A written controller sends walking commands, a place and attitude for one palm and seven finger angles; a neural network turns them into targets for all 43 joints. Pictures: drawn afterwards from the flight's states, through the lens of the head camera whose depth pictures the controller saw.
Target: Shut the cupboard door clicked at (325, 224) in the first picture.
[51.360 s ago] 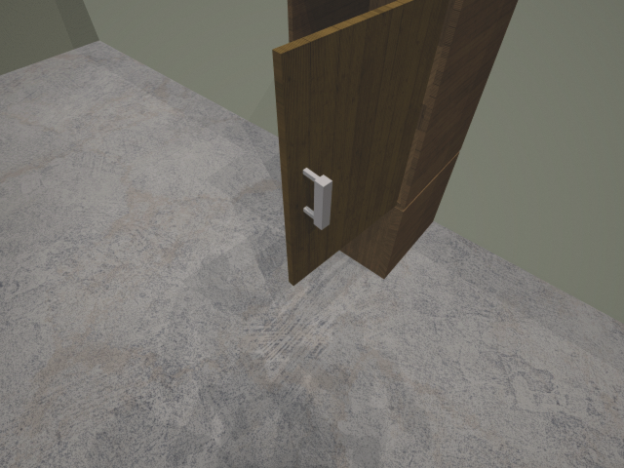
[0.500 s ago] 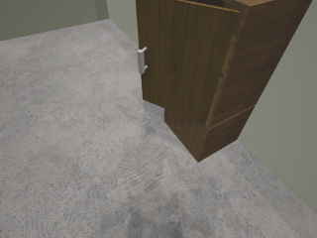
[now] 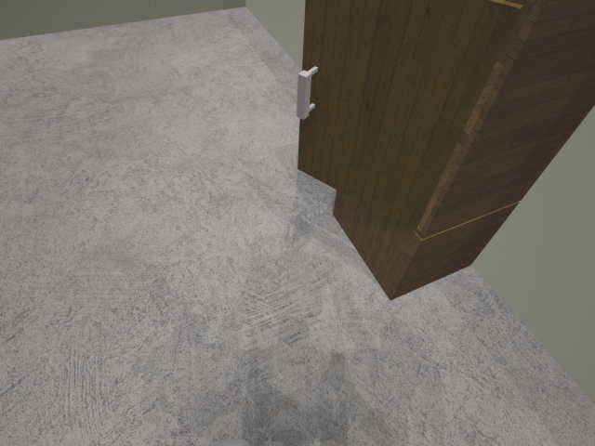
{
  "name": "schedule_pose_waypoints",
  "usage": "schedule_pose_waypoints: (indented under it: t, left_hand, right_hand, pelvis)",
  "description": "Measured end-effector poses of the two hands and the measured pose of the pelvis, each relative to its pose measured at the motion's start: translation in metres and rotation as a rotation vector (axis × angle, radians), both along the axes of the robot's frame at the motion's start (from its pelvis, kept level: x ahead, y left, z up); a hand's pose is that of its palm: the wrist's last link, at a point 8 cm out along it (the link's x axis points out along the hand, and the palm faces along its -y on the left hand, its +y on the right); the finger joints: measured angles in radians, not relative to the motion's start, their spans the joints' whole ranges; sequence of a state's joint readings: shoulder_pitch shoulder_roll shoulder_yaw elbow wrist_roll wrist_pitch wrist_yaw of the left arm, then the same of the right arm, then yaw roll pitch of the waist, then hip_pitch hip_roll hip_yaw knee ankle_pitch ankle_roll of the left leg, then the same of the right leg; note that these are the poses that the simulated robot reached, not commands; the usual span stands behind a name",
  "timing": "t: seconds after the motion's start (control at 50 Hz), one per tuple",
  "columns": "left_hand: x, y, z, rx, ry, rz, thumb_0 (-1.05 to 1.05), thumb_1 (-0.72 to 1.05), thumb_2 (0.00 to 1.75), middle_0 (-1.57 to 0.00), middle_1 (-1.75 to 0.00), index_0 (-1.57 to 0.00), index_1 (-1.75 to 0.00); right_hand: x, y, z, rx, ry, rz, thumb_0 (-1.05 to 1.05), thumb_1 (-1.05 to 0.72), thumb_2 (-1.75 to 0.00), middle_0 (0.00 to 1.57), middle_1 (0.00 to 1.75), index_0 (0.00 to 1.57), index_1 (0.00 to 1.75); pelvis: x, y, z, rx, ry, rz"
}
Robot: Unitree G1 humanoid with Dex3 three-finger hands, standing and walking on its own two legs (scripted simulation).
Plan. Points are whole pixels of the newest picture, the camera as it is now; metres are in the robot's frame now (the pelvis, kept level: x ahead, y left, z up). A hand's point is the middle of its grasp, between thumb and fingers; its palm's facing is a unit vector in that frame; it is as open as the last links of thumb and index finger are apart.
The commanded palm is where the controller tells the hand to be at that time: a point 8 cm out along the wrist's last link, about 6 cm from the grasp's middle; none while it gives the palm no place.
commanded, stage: walk to a spot facing it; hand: left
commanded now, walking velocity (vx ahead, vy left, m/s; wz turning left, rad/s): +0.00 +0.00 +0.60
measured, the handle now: (308, 92) +0.91 +0.00 -0.03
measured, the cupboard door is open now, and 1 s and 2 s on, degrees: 29 29 29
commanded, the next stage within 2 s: turn to face it in 1.78 s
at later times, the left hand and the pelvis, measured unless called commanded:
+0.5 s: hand out of the picture +0.01 +0.21 -0.15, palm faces +0.30 -0.90 -0.31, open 7.4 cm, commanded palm none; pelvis -0.02 -0.02 +0.00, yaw +18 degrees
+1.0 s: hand out of the picture -0.08 +0.21 -0.15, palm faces +0.60 -0.75 -0.29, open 7.4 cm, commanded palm none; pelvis -0.01 -0.02 +0.00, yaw +38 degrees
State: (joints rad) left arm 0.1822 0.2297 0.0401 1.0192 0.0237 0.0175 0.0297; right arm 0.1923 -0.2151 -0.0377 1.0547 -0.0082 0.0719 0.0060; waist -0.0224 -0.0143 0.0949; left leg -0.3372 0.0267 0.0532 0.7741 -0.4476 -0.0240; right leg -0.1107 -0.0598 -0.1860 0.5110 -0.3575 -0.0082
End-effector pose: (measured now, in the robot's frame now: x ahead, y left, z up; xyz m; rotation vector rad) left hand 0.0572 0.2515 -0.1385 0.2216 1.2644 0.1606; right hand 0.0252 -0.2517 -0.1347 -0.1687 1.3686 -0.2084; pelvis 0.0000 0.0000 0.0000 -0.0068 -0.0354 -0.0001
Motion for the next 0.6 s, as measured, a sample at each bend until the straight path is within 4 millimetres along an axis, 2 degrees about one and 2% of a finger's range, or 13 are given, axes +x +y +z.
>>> schedule_pose_waypoints:
  t: [0.1, 0.16, 0.22, 0.3, 0.4, 0.44, 0.5, 0.6]
  left_hand:
    - [-0.029, 0.015, -0.023, -0.032, 0.056, 0.074, 0.0, 0.91, 0.89, -0.2, -0.3, -0.2, -0.3]
    - [-0.039, 0.022, -0.018, -0.022, 0.074, 0.111, 0.01, 0.91, 0.89, -0.2, -0.3, -0.2, -0.3]
    - [-0.04, 0.027, -0.006, -0.011, 0.042, 0.145, 0.01, 0.91, 0.89, -0.2, -0.3, -0.2, -0.3]
    - [-0.037, 0.027, 0.009, 0.013, -0.027, 0.177, 0.01, 0.91, 0.89, -0.2, -0.3, -0.2, -0.3]
    - [-0.039, 0.017, 0.02, 0.053, -0.118, 0.226, 0.0, 0.91, 0.89, -0.2, -0.3, -0.2, -0.3]
    - [-0.049, 0.012, 0.02, 0.075, -0.131, 0.247, 0.0, 0.91, 0.89, -0.2, -0.3, -0.2, -0.3]
    - [-0.069, 0.003, 0.024, 0.072, -0.106, 0.294, 0.0, 0.91, 0.89, -0.2, -0.3, -0.2, -0.3]
    - [-0.094, -0.005, 0.019, 0.041, -0.085, 0.364, 0.0, 0.91, 0.89, -0.2, -0.3, -0.2, -0.3]
  right_hand:
    - [0.009, 0.026, -0.011, 0.008, -0.017, 0.059, 0.01, -0.9, -0.9, 0.2, 0.3, 0.2, 0.3]
    - [0.009, 0.036, -0.008, 0.014, -0.008, 0.089, 0.01, -0.9, -0.9, 0.2, 0.3, 0.2, 0.3]
    - [0.009, 0.04, -0.004, 0.021, 0.009, 0.127, 0.01, -0.9, -0.9, 0.2, 0.3, 0.2, 0.3]
    - [0.015, 0.033, 0.0, 0.024, 0.014, 0.171, 0.01, -0.9, -0.9, 0.2, 0.3, 0.21, 0.3]
    - [0.037, 0.009, -0.006, 0.023, -0.008, 0.225, 0.01, -0.9, -0.9, 0.2, 0.3, 0.21, 0.3]
    - [0.051, 0.0, -0.01, 0.019, -0.026, 0.248, 0.01, -0.9, -0.9, 0.2, 0.3, 0.21, 0.3]
    - [0.074, -0.007, -0.003, 0.007, -0.059, 0.291, 0.01, -0.9, -0.9, 0.2, 0.3, 0.2, 0.3]
    - [0.107, 0.001, 0.011, 0.001, -0.11, 0.379, 0.01, -0.91, -0.9, 0.2, 0.3, 0.2, 0.29]
  pelvis:
    - [-0.002, 0.017, -0.016, 0.0, 0.009, 0.057]
    - [-0.006, 0.02, -0.011, 0.003, 0.027, 0.086]
    - [-0.01, 0.019, -0.004, -0.005, 0.044, 0.122]
    - [-0.014, 0.011, 0.003, -0.021, 0.054, 0.175]
    - [-0.017, -0.008, -0.001, -0.016, 0.058, 0.251]
    - [-0.019, -0.015, -0.005, 0.002, 0.058, 0.273]
    - [-0.021, -0.017, 0.0, 0.006, 0.041, 0.319]
    - [-0.021, -0.018, 0.004, 0.028, 0.035, 0.404]
